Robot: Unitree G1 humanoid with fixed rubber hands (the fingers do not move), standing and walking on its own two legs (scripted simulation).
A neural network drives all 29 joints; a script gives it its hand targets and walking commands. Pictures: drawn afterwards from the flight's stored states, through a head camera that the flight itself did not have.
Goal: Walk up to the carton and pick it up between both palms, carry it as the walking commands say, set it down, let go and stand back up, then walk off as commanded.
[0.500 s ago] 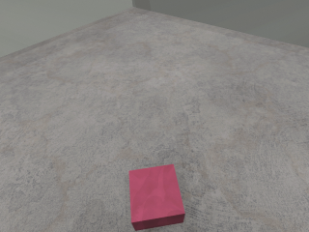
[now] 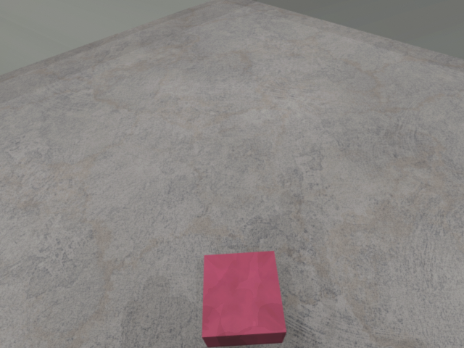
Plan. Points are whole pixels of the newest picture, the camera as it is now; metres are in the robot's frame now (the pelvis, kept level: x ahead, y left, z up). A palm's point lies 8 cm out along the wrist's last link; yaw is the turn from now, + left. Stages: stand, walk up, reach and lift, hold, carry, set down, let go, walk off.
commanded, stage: walk up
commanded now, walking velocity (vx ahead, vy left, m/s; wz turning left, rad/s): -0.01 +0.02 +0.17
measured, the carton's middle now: (241, 297) +0.44 +0.02 -0.68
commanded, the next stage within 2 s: stand in 1.14 s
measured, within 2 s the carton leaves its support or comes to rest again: neither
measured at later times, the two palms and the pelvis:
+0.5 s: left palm out of the picture -0.01 +0.24 -0.14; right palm out of the picture +0.02 -0.18 -0.13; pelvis +0.02 +0.03 +0.01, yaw +1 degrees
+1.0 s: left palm out of the picture +0.04 +0.23 -0.14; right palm out of the picture +0.02 -0.17 -0.14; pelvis +0.05 +0.03 +0.01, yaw +1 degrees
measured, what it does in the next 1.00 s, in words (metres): steps on the spot: left foot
